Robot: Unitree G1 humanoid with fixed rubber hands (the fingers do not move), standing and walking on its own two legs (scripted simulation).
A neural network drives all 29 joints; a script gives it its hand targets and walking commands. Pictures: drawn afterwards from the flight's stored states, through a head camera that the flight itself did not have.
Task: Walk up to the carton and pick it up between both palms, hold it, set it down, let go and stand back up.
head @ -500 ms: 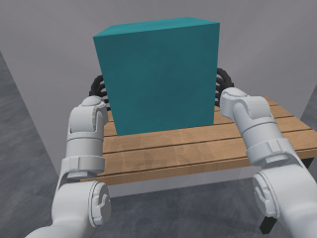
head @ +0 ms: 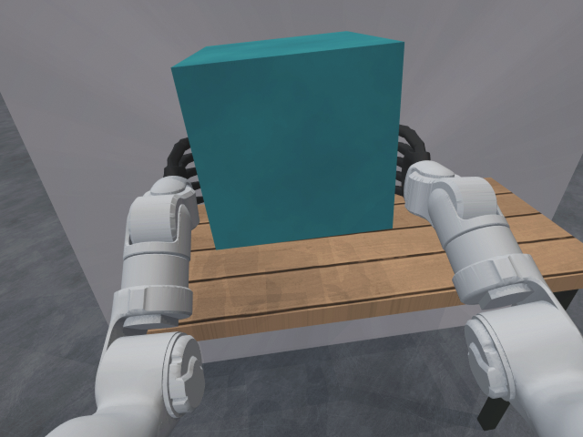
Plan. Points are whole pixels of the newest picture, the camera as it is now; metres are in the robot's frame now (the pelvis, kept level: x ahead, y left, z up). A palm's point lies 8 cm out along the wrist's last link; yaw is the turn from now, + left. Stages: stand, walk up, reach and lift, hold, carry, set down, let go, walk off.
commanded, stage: hold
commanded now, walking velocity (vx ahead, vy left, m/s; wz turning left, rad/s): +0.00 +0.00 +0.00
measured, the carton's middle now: (289, 127) +0.44 +0.01 +0.31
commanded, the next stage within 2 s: none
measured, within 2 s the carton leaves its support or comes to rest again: neither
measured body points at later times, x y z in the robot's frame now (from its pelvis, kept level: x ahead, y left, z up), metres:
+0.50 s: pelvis +0.00 +0.00 +0.00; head -0.09 +0.01 +0.44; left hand +0.39 +0.16 +0.25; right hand +0.38 -0.16 +0.26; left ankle +0.03 +0.13 -0.74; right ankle +0.01 -0.13 -0.74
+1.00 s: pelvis +0.00 +0.00 +0.00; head -0.10 +0.02 +0.44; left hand +0.38 +0.17 +0.25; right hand +0.38 -0.15 +0.27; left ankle +0.03 +0.13 -0.74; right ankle +0.01 -0.13 -0.74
